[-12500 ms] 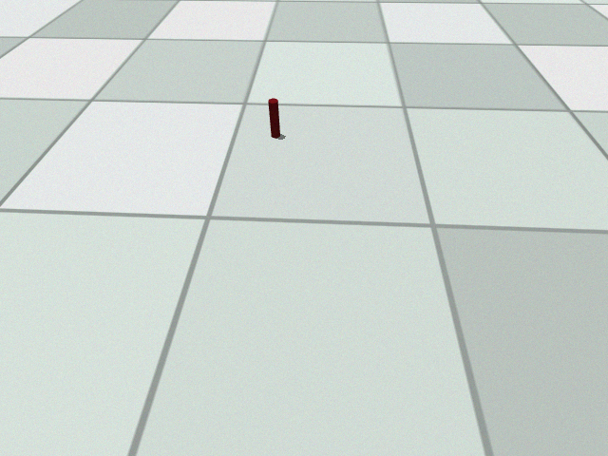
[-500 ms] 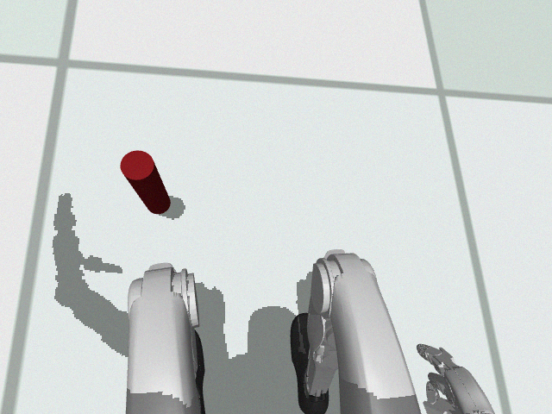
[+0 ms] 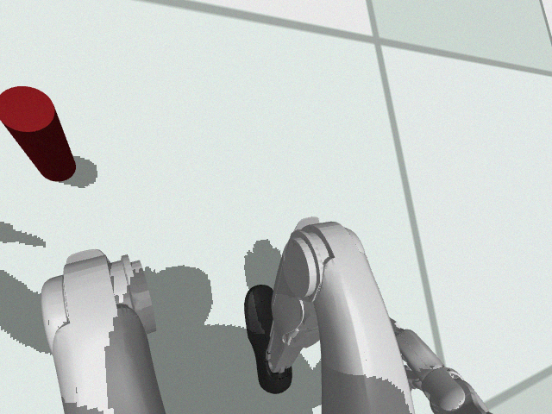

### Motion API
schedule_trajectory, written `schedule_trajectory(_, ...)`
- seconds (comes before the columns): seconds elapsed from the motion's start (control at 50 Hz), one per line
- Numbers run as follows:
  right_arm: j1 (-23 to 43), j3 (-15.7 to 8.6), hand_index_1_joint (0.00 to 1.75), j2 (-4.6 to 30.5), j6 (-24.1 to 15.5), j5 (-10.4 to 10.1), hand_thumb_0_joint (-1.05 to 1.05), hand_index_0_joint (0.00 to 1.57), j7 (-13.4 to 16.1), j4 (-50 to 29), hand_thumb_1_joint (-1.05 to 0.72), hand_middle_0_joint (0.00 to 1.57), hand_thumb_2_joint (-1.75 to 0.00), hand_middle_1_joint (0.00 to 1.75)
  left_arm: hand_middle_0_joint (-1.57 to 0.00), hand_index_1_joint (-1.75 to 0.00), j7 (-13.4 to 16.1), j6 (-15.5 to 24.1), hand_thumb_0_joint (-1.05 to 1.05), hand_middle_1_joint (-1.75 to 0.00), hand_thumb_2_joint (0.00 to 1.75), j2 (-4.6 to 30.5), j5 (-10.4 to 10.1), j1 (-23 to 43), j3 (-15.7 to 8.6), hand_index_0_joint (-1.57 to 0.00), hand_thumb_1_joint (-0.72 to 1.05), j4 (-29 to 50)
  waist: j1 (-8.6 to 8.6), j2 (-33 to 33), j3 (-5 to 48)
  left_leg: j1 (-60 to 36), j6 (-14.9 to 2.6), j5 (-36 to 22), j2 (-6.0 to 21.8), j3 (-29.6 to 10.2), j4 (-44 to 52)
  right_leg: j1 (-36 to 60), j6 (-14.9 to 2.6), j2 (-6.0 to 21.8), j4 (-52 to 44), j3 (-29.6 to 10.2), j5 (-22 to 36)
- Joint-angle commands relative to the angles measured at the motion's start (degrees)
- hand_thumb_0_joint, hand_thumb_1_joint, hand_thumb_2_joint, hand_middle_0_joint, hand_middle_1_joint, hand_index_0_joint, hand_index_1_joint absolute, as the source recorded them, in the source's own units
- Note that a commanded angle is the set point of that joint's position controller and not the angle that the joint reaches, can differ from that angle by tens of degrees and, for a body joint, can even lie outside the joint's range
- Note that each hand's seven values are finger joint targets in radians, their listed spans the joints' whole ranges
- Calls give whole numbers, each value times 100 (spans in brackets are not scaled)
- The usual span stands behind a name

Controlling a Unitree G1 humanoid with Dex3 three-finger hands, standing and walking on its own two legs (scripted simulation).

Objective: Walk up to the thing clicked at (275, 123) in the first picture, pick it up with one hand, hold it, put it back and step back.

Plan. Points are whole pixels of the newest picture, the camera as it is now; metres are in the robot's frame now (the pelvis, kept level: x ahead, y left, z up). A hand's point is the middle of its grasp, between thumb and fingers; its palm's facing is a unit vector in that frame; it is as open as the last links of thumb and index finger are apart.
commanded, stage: close in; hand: left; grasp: from the side
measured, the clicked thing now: (45, 143) +0.48 +0.25 -0.20
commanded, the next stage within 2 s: rest palm in 0.76 s
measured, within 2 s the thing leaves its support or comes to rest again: leaves its support in 1.98 s
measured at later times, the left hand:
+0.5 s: hand (7, 155) +0.45 +0.28 -0.16, palm faces +0.17 -0.99 -0.03, open 17.6 cm
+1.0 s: hand (30, 155) +0.46 +0.26 -0.18, palm faces +0.18 -0.98 -0.01, open 17.2 cm
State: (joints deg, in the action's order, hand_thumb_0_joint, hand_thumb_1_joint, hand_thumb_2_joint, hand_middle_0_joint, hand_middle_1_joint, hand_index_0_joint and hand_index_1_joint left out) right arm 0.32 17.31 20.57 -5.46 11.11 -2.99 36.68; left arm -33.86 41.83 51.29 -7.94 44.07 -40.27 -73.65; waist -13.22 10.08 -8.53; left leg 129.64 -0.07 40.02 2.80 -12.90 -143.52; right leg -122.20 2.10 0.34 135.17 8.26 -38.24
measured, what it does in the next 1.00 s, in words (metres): stands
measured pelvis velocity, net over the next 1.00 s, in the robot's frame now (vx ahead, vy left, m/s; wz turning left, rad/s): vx -0.01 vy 0.01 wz -0.08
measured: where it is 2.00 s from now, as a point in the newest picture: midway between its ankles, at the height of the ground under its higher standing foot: (206, 379)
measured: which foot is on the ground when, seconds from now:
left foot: down 0.00-1.00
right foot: down 0.00-1.00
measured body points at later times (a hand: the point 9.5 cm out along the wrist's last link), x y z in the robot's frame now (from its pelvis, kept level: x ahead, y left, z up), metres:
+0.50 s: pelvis -0.02 +0.00 -0.03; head +0.22 +0.15 +0.32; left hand +0.44 +0.33 -0.16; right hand +0.10 -0.26 -0.07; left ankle +0.08 +0.13 -0.28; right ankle +0.12 -0.13 -0.28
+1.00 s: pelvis -0.01 +0.01 -0.02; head +0.23 +0.17 +0.31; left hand +0.44 +0.31 -0.18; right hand +0.14 -0.25 -0.06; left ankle +0.08 +0.13 -0.28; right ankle +0.12 -0.13 -0.28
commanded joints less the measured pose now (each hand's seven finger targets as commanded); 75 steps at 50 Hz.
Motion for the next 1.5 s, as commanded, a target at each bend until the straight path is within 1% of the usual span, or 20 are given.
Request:
schedule_trajectory(0.0,-581,-433,30,1978,134,201,0,20,78,-246,-94,20,-91,30,-7,-9,286,692,0,-9,4,2005,-81,1194,-218,-5,-57,999,-143,-3617,4254,-4051,207,-2075,192,243,1534,1476,-384,-226,-853,533,1523)
schedule_trajectory(0.04,-523,-350,30,1930,188,262,0,20,28,-260,-94,20,-91,30,-7,-9,356,746,0,-9,3,1141,-126,1107,325,-6,-59,469,-430,-3230,3850,-3684,172,-1889,191,182,1430,1439,-368,-255,-900,626,1501)
schedule_trajectory(0.06,-378,-267,30,1900,190,266,0,20,7,-357,-94,20,-91,30,-8,-6,381,789,0,-6,0,630,-151,1194,734,-7,-61,322,-594,-3054,3584,-3470,163,-1719,176,135,1442,1424,-358,-252,-906,694,1480)
schedule_trajectory(0.1,-345,-163,30,1901,216,306,0,20,-10,-329,-95,20,-91,30,-8,-6,592,894,0,-6,0,924,-132,1171,592,-7,-61,209,-527,-2744,3332,-3008,113,-1315,155,123,1358,1634,-295,-281,-941,736,1329)
schedule_trajectory(0.14,-252,-108,30,2007,283,352,0,20,-38,-379,-95,20,-91,30,-8,-5,860,1041,0,-6,0,1535,-92,1019,169,-8,-61,134,-390,-2678,3288,-2793,85,-1131,159,142,1277,1747,-285,-316,-906,732,1218)
schedule_trajectory(0.18,-213,-16,30,2014,347,429,0,20,-92,-409,-95,20,-91,30,-8,-6,1082,1220,0,-6,0,1377,-132,1100,153,-8,-61,142,-506,-2643,3318,-2754,74,-1142,160,123,1169,1958,-250,-358,-898,753,1304)
schedule_trajectory(0.24,1,110,30,2022,391,494,0,20,-140,-509,-94,20,-91,30,-7,-6,1506,1450,0,-7,0,1520,-7,1313,24,-7,-61,168,-508,-2781,3027,-2666,96,-791,166,62,1267,1812,-259,-391,-891,820,1048)
schedule_trajectory(0.34,147,176,30,2096,460,635,0,20,-194,-521,-94,20,-91,30,-6,-5,1888,1695,0,-6,1,1380,359,1120,341,-6,-56,-67,-693,-2880,2613,-2459,116,-262,191,-12,1330,1652,-253,-429,-867,931,750)
schedule_trajectory(0.36,206,168,30,2099,466,649,0,20,-193,-520,-94,20,-91,30,-5,-5,1895,1713,0,-5,2,1277,349,1114,462,-5,-55,-20,-658,-2870,2606,-2472,105,-261,186,24,1276,1631,-250,-439,-895,900,793)
schedule_trajectory(0.42,260,191,30,2139,489,704,0,20,-198,-557,-94,20,-91,30,-6,-4,1868,1747,0,-5,0,938,276,1136,897,-6,-54,-82,-904,-2757,2550,-2421,89,-306,198,-59,1258,1560,-235,-438,-860,956,868)
schedule_trajectory(0.5,190,255,30,2165,507,700,0,20,-227,-559,-94,20,-91,30,-5,-5,1964,1807,0,-5,1,671,48,1228,1051,-5,-61,-225,-1011,-2359,2616,-2271,33,-223,147,-143,1136,1669,-175,-464,-892,1004,915)
schedule_trajectory(0.54,204,287,30,2165,496,709,0,20,-237,-565,-93,20,-91,30,-5,-5,2034,1878,0,-6,2,603,-84,1285,1066,-5,-61,-176,-970,-2323,2639,-2305,35,-329,138,-158,1093,1749,-169,-477,-899,996,1014)
schedule_trajectory(0.66,282,383,30,2129,538,794,0,20,-254,-492,-92,20,-90,30,-5,-7,2240,2070,0,-7,6,624,124,1411,1304,-5,-59,-292,-973,-2689,2376,-2381,115,-369,140,-189,1139,1713,-202,-494,-831,1031,1061)
schedule_trajectory(0.8,378,413,30,2184,655,877,0,20,-274,-484,-92,20,-91,30,-4,-5,2478,2161,0,-6,7,732,232,1404,1267,-4,-54,-162,-935,-3039,2482,-2771,210,-803,186,-311,1219,1750,-236,-487,-714,1086,1375)
schedule_trajectory(0.88,431,417,30,2149,696,903,0,20,-288,-443,-90,20,-90,30,-9,-7,2568,2150,0,-7,12,538,342,1485,1494,-7,-41,-193,-1086,-2987,2427,-2809,204,-787,189,-355,1223,1687,-215,-475,-733,1102,1399)
schedule_trajectory(1.0,456,483,30,2156,766,953,0,20,-326,-467,-90,20,-90,30,-9,-8,2788,2206,0,-8,15,486,336,1510,1520,-8,-34,-306,-1157,-2818,2453,-2801,188,-842,178,-413,1159,1766,-188,-503,-774,1144,1455)
schedule_trajectory(1.06,447,553,30,2095,767,962,0,20,-332,-479,-89,20,-90,30,-29,-26,2855,2243,0,-26,28,561,277,1604,1505,-28,-23,-317,-1176,-2665,2551,-2627,125,-847,135,-312,1033,1997,-178,-542,-875,1097,1503)
schedule_trajectory(1.22,568,633,30,2065,806,971,0,20,-328,-522,-88,20,-90,30,-44,-41,2965,2227,0,-41,44,701,407,1631,1569,-43,0,-613,-1148,-2668,2227,-2375,118,-370,144,-295,1134,1794,-216,-572,-977,1119,1106)
schedule_trajectory(1.3,577,647,30,2083,811,977,0,20,-320,-503,-88,20,-89,30,-47,-46,2951,2221,0,-47,48,675,389,1693,1653,-47,7,-570,-1181,-2681,2293,-2476,114,-533,143,-319,1112,1823,-199,-574,-983,1111,1269)
schedule_trajectory(1.48,499,667,30,2107,848,977,0,20,-297,-431,-87,20,-89,30,-76,-74,2966,2201,0,-75,75,778,446,1806,1663,-76,33,-606,-1267,-2805,2348,-2732,151,-807,193,-413,1146,1852,-201,-578,-972,1137,1475)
